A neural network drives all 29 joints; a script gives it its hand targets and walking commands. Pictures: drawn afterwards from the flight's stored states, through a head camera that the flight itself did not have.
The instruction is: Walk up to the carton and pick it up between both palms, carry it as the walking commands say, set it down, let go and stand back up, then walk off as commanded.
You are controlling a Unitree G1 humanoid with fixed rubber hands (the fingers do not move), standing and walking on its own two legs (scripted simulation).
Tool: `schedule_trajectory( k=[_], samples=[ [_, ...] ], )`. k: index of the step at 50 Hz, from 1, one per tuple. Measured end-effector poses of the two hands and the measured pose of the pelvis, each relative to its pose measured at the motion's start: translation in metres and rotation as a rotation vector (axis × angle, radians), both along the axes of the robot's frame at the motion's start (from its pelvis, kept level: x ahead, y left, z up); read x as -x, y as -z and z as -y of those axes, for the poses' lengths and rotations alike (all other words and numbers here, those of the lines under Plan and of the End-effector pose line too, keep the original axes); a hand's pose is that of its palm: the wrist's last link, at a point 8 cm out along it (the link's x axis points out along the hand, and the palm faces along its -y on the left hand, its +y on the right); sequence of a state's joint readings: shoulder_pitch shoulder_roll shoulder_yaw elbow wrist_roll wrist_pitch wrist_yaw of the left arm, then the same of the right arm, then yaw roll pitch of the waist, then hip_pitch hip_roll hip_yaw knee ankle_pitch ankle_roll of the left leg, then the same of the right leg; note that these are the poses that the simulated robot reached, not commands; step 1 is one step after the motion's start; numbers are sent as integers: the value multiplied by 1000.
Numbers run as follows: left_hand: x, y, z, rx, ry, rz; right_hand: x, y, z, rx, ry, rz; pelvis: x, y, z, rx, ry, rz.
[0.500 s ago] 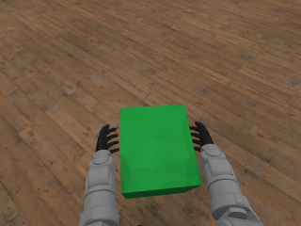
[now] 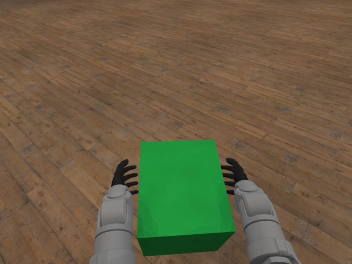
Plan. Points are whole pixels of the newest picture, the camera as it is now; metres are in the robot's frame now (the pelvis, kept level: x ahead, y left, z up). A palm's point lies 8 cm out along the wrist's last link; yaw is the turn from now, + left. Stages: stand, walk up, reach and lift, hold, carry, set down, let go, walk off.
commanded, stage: reach and lift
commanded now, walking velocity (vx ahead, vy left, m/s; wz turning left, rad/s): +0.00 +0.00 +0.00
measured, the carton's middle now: (179, 197) +0.33 +0.06 -0.05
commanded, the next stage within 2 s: hold in 1.68 s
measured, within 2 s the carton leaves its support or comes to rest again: neither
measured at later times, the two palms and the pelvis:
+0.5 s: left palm (130, 185) +0.29 +0.17 +0.06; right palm (256, 189) +0.30 -0.12 +0.05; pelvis +0.00 +0.00 +0.00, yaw +0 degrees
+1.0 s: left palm (138, 179) +0.31 +0.15 +0.06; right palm (263, 192) +0.30 -0.14 +0.05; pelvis +0.00 +0.01 +0.00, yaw -1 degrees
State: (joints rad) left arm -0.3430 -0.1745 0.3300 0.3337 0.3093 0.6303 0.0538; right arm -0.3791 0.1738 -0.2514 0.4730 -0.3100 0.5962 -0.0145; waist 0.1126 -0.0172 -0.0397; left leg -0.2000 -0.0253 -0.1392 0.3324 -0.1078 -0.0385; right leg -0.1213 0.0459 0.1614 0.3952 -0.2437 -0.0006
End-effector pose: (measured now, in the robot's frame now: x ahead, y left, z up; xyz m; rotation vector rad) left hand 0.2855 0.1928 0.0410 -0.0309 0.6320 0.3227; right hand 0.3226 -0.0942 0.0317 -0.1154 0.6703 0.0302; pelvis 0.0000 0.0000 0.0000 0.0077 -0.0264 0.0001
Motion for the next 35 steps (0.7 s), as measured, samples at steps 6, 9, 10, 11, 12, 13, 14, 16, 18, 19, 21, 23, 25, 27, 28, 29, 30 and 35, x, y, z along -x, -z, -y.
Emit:
schedule_trajectory(
  k=[6,9,10,11,12,13,14,16,18,19,21,23,25,27,28,29,30,35],
  samples=[
    [3,-13,5,-8,16,9,6,-13,5,2,8,12,-2,-1,3,-3,1,49],
    [4,-17,9,-7,29,8,9,-18,10,4,15,12,-3,0,4,-3,1,70],
    [4,-18,10,-6,34,8,10,-19,11,5,19,12,-2,0,4,-3,1,76],
    [4,-19,12,-6,39,6,11,-20,13,5,24,11,-2,0,4,-3,1,82],
    [4,-19,13,-5,44,5,12,-20,14,6,29,9,-2,0,5,-3,2,87],
    [3,-20,15,-5,49,4,13,-21,16,6,34,8,-2,0,5,-3,2,91],
    [3,-20,16,-4,53,2,13,-21,18,7,39,7,-1,0,5,-3,2,94],
    [2,-20,19,-3,62,-1,15,-22,20,8,51,4,-1,0,5,-2,3,100],
    [1,-20,21,-2,70,-5,17,-22,23,9,63,0,0,1,5,-1,3,103],
    [1,-20,22,-1,74,-6,17,-22,24,9,69,-1,1,1,5,-1,3,104],
    [-1,-19,24,0,81,-9,18,-22,26,10,80,-4,2,1,4,0,3,104],
    [-2,-18,26,0,89,-11,19,-21,27,11,92,-6,3,1,3,1,3,103],
    [-4,-18,27,0,96,-13,20,-21,29,11,103,-8,3,1,2,2,3,100],
    [-5,-17,29,-1,104,-15,20,-20,30,12,113,-9,4,1,0,3,3,97],
    [-6,-17,29,-1,108,-16,20,-20,31,12,118,-10,4,1,-1,4,3,95],
    [-7,-17,30,-2,112,-17,20,-20,31,12,123,-11,4,1,-1,4,3,93],
    [-8,-16,31,-2,117,-17,20,-20,32,12,127,-11,4,1,-2,4,3,92],
    [-13,-16,34,-7,137,-20,21,-19,35,9,147,-13,4,1,-7,5,5,83]
  ],
)
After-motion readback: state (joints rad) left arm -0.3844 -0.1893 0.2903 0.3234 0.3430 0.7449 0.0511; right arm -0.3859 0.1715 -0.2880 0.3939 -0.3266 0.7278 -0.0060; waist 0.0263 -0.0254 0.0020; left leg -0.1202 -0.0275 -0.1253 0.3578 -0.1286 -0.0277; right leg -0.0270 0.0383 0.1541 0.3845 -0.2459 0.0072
